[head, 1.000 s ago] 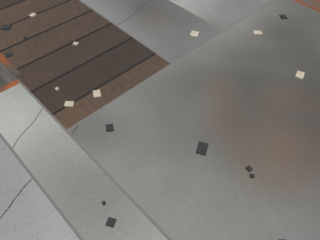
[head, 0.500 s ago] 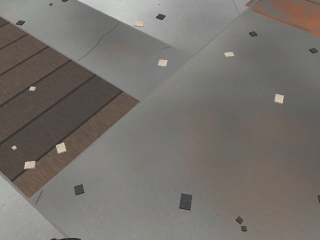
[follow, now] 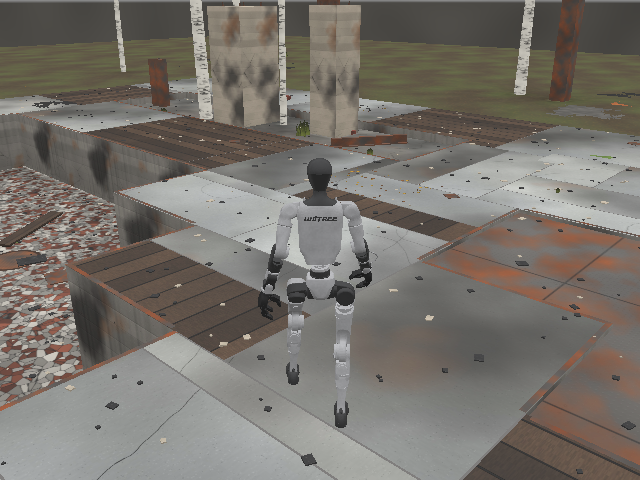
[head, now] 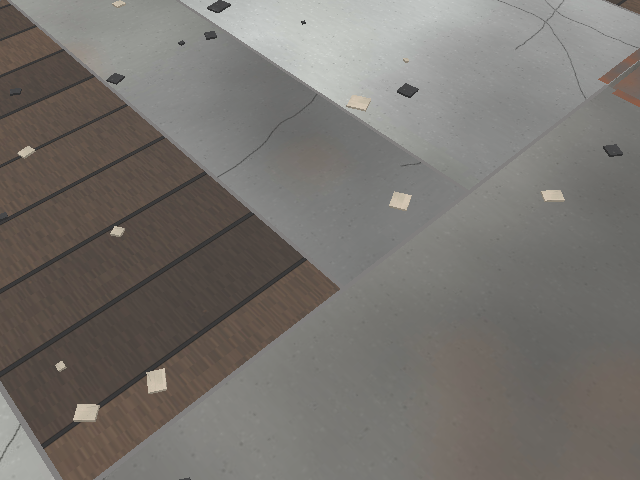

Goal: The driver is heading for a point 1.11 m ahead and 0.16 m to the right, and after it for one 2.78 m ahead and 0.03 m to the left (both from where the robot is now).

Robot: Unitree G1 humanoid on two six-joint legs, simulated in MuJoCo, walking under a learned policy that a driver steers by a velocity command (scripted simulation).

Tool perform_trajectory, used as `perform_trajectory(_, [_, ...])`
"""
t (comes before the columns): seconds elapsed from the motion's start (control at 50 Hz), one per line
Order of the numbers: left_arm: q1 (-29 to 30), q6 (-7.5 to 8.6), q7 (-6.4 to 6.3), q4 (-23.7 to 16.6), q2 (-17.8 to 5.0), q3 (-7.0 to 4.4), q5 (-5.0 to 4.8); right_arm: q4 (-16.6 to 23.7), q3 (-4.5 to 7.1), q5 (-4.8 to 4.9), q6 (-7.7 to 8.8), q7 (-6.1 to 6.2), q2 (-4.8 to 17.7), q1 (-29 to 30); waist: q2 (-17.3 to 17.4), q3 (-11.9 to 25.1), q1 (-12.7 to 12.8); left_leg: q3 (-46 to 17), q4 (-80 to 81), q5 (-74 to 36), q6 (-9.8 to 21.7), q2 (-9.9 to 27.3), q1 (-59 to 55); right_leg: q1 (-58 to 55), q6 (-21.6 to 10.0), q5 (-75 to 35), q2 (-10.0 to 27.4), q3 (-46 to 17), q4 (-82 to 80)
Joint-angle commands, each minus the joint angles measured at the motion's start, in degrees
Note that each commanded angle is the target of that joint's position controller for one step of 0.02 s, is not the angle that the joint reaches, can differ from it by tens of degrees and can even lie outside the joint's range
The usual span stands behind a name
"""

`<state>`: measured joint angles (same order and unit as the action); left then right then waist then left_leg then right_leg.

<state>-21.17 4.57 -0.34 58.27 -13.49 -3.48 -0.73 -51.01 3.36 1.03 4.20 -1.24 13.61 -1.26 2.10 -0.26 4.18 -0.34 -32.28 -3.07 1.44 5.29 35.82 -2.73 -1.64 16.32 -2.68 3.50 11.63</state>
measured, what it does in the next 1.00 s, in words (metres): walks ahead: left foot, then right foot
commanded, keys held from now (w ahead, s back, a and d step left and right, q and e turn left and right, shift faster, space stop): w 1.00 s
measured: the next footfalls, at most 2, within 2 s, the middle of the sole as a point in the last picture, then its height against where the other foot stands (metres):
left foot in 0.08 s outside the picture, level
right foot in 0.64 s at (407, 452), level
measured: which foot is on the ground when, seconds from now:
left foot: up 0.00-0.06, down 0.08-0.64, up 0.66-1.00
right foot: down 0.00-0.08, up 0.10-0.62, down 0.64-1.00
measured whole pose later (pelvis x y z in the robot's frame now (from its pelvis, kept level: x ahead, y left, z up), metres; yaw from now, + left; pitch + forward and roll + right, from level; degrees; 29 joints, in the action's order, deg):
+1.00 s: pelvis +0.56 -0.02 +0.01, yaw +0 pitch +1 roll -1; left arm -19.7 5.1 0.1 57.7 -13.1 -3.2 0.0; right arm -52.1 4.4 0.5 4.0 0.3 15.2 -4.5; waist 2.1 0.0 3.5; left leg -2.3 -42.7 -1.1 0.6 7.9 39.6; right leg 2.9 -3.8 10.6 -3.8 3.2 12.0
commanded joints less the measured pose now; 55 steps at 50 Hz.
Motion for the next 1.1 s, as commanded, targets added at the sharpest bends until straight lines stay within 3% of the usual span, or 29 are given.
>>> perform_trajectory(0.02, [-1.7, -0.46, -0.56, -0.8, -10.0, -2.31, -0.37, 5.0, 0.69, 0.28, 1.34, -0.94, 4.9, 5.7, -6.3, -4.3, -1.5, 0.2, 2.8, 4.7, 1.8, -0.8, 0.8, -1.5, -8.3, -22.8, 18.4, -7.2, 0.6])
perform_trajectory(0.06, [0.8, -1.01, -0.65, -1.3, -10.6, -2.47, -0.49, 3.0, 2.06, 0.07, 1.59, -0.9, 7.6, -2.4, -7.4, 0.7, -6.5, 3.3, 4.2, 7.2, 3.8, -4.1, -12.0, -1.3, -6.5, -39.5, 16.7, -5.2, 9.9])
perform_trajectory(0.08, [1.1, -1.24, -0.65, -1.7, -9.0, -1.86, -0.25, -0.2, 3.56, -0.16, 1.57, -0.54, 10.5, -12.4, -6.0, 6.8, -10.6, 3.1, 3.6, 6.0, 5.6, -4.4, -26.2, 3.5, -4.8, -41.6, 13.4, -2.9, 21.7])
perform_trajectory(0.1, [-0.2, -1.21, -0.68, -3.1, -6.8, -0.83, 1.08, -2.2, 4.72, -0.83, 1.38, 0.08, 15.2, -22.7, 2.7, 15.8, -12.8, -11.5, 2.7, 5.7, 9.4, 7.6, -43.9, 16.4, -2.6, -22.3, 9.2, 0.0, 41.3])
perform_trajectory(0.12, [-6.9, 0.21, 0.07, -2.9, 0.6, 1.12, 0.57, -3.2, 4.79, -0.74, 1.28, -0.47, 17.1, -24.1, 17.3, 21.8, -8.5, -38.9, 11.9, 17.8, 18.2, 17.8, -59.2, 37.4, 0.2, 15.8, -1.4, -4.2, 58.1])
perform_trajectory(0.14, [-2.2, 1.55, 0.36, -2.8, -6.0, -0.26, -0.84, -2.6, 3.23, -0.17, 1.46, -0.52, 11.6, -22.3, 10.2, 18.3, -10.3, -39.0, 14.9, 24.1, 15.7, 15.7, -56.7, 43.8, -0.9, 16.9, 1.9, -10.7, 64.3])
perform_trajectory(0.16, [3.4, 2.37, 0.5, -4.5, -8.4, -0.91, -1.91, -1.5, 2.53, -0.17, 1.71, -0.28, 9.2, -17.4, 7.3, 10.8, -9.7, -30.4, 15.6, 21.5, 13.2, 14.0, -49.4, 46.9, -2.0, 11.5, 4.7, -9.4, 64.4])
perform_trajectory(0.18, [6.0, 2.51, 0.06, -4.9, -8.2, -0.95, -1.74, -0.5, 2.02, -0.68, 1.84, -0.28, 8.2, -12.9, 1.9, 6.9, -7.9, -24.2, 17.0, 15.4, 12.0, 12.2, -41.1, 44.6, -2.0, 6.0, 7.8, -7.9, 61.9])
perform_trajectory(0.2, [7.3, 2.16, -0.3, -5.0, -7.9, -1.41, -0.89, -0.2, 1.59, -1.28, 1.96, -0.4, 6.5, -10.2, 0.7, 3.8, -6.4, -19.5, 18.6, 10.4, 11.6, 10.3, -34.1, 42.1, -1.8, 2.7, 9.5, -7.5, 58.5])
perform_trajectory(0.22, [5.9, 1.43, -0.32, -4.7, -6.9, -1.55, -0.66, -0.4, 1.11, -1.84, 2.11, -0.49, 5.3, -9.5, 2.0, 3.5, -4.5, -16.6, 20.1, 8.0, 11.1, 9.1, -30.3, 38.5, -1.9, 0.6, 10.9, -8.0, 56.5])
perform_trajectory(0.26, [4.8, 0.19, -0.4, -4.5, -4.8, -1.44, -0.54, -1.2, 1.11, -1.51, 2.28, -0.4, 5.5, -10.7, 2.3, 2.4, -3.4, -13.2, 22.8, 6.0, 11.8, 8.2, -27.1, 36.7, -1.3, -0.5, 11.6, -7.4, 52.7])
perform_trajectory(0.32, [10.2, -0.46, -0.59, -6.4, -4.9, -1.62, 0.18, -2.3, 1.66, -1.32, 2.26, 0.7, 8.2, -13.4, 0.6, -0.4, -4.0, -10.2, 25.3, 2.8, 12.3, 8.2, -27.1, 42.0, 0.5, -7.3, 12.1, -6.9, 44.6])
perform_trajectory(0.36, [13.7, -0.36, -0.34, -7.5, -4.6, -1.58, 0.44, -2.8, 1.58, -1.19, 1.89, 1.28, 8.3, -15.1, 0.6, -1.2, -4.7, -7.6, 25.8, 1.2, 11.4, 7.2, -28.2, 43.6, 1.2, -13.7, 11.7, -6.4, 38.3])
perform_trajectory(0.44, [21.3, 0.07, 0.52, -9.5, -3.3, -0.82, 0.07, -4.1, 1.44, -0.66, 1.56, 1.69, 8.4, -18.5, 1.1, -3.0, -7.1, -3.0, 26.3, 1.6, 9.6, 5.1, -29.0, 40.6, 1.3, -22.6, 9.2, -3.8, 26.1])
perform_trajectory(0.54, [27.9, 0.68, 2.1, -12.3, -3.8, -0.19, -0.5, -6.6, 1.9, -0.21, 0.29, 1.91, 9.2, -22.8, 1.4, -5.2, -8.7, -3.2, 22.7, -0.6, 9.3, 8.8, -38.3, 42.4, -0.2, -18.7, 7.8, -3.5, 19.2])
perform_trajectory(0.6, [23.8, 1.18, 2.71, -12.0, -6.3, -1.03, -0.55, -6.5, 2.5, -0.03, -0.49, 2.22, 10.5, -20.9, 3.2, -2.3, -5.2, -2.9, 16.4, -14.6, 7.7, 10.0, -41.6, 34.6, -2.6, -12.6, 5.4, -2.0, 17.2])
perform_trajectory(0.62, [17.8, 1.24, 2.6, -10.3, -8.0, -1.98, -0.33, -6.1, 2.49, 0.11, -0.78, 2.26, 10.5, -19.4, 3.6, 1.3, -1.7, -1.3, 9.7, -24.0, 6.6, 8.5, -40.7, 25.8, -3.9, -12.6, 3.3, -0.1, 16.2])
perform_trajectory(0.64, [7.6, 1.19, 2.22, -7.0, -10.9, -3.47, -0.07, -5.6, 1.89, -0.13, -0.97, 2.28, 9.0, -18.9, 2.4, 7.6, 2.5, 1.0, -2.0, -24.5, 4.9, 5.2, -35.3, 11.1, -5.7, -14.2, 3.6, -0.8, 17.1])
perform_trajectory(0.66, [-2.1, 0.99, 1.64, -5.1, -15.3, -4.6, 0.82, -4.2, 0.9, -1.09, -0.85, 2.28, 6.5, -21.0, -5.9, 16.2, 4.0, 3.7, -21.9, -5.6, 2.3, 0.3, -19.6, -8.1, -10.5, -11.9, 16.0, -17.2, 17.5])
perform_trajectory(0.68, [-3.6, 0.85, 2.07, -4.3, -16.6, -4.46, 0.53, -4.5, -0.96, -0.91, 0.61, 1.63, 0.0, -26.5, -19.5, 22.3, 0.6, -1.0, -37.6, 35.4, -0.1, -9.4, -1.3, -21.0, -18.1, -2.5, 25.7, -43.1, 8.8])
perform_trajectory(0.7, [-1.5, 0.97, 2.04, -4.7, -11.5, -2.96, -0.15, -4.3, 0.46, 0.48, 1.88, 1.25, 6.3, -21.9, -13.8, 18.2, 2.1, -7.0, -43.8, 36.1, 1.0, -6.0, 5.0, -18.5, -15.6, 3.4, 23.5, -42.2, 6.3])
perform_trajectory(0.72, [3.4, 1.16, 1.81, -5.8, -9.4, -2.3, -0.2, -2.8, 1.02, 1.49, 2.71, 1.09, 8.4, -16.7, -11.1, 10.6, 1.4, -5.3, -43.7, 30.9, 1.9, -3.0, 7.9, -10.6, -13.1, 0.5, 21.8, -33.4, 5.3])
perform_trajectory(0.74, [7.7, 1.29, 1.83, -6.7, -8.4, -1.89, 0.4, -2.3, 1.12, 1.29, 2.92, 1.54, 8.2, -14.1, -6.0, 6.7, -0.4, -3.9, -40.9, 25.3, 2.1, -0.2, 5.6, -2.1, -11.9, -4.3, 19.9, -27.5, 3.7])
perform_trajectory(0.78, [11.1, 1.64, 2.14, -6.9, -5.3, -0.9, 1.57, -2.6, 1.73, 0.37, 1.77, 1.92, 6.9, -14.5, -6.0, 3.3, -3.9, -4.1, -35.9, 20.2, 2.0, 2.8, -0.5, 8.7, -11.1, -11.3, 16.8, -20.3, 0.3])
perform_trajectory(0.82, [10.0, 1.86, 2.08, -6.1, -5.8, -0.95, 1.18, -2.8, 1.58, 0.22, 0.5, 2.03, 4.6, -15.6, -6.4, 2.3, -5.1, -3.6, -32.0, 19.1, 1.5, 3.7, -2.3, 12.1, -11.8, -12.8, 16.1, -17.1, -2.4])
perform_trajectory(0.88, [7.2, 1.86, 0.96, -5.0, -8.4, -1.47, 1.04, -0.8, 1.81, -0.52, -0.12, 2.25, 5.0, -9.9, -4.9, -0.6, -4.4, -3.1, -23.7, 11.7, -0.4, 4.1, 3.1, 12.1, -12.2, -15.4, 15.9, -14.0, -5.0])
perform_trajectory(0.92, [5.5, 1.52, 0.36, -4.4, -8.5, -1.41, 0.9, 0.3, 1.77, -0.76, 0.01, 1.98, 4.7, -6.5, -4.9, -1.3, -3.6, -2.6, -17.2, 5.2, -1.1, 3.7, 4.6, 10.9, -11.1, -17.3, 14.9, -11.4, -5.3])
perform_trajectory(1.0, [1.8, 1.2, -0.05, -3.1, -8.7, -1.3, 0.33, 2.4, 0.99, -0.37, 0.46, 1.13, 3.4, 1.2, -5.2, -3.0, -1.2, -0.1, -5.1, -3.5, -1.1, 1.3, 1.8, 9.7, -9.4, -17.3, 13.0, -7.1, -5.7])
perform_trajectory(1.1, [-2.7, -0.13, -0.27, -0.6, -9.5, -1.73, -0.09, 5.3, 0.33, 0.2, 1.09, -0.49, 3.8, 8.0, -5.4, -5.2, 0.5, 0.2, 1.7, 0.7, 0.3, -0.2, 3.9, 0.1, -9.2, -20.1, 16.7, -7.3, -1.8])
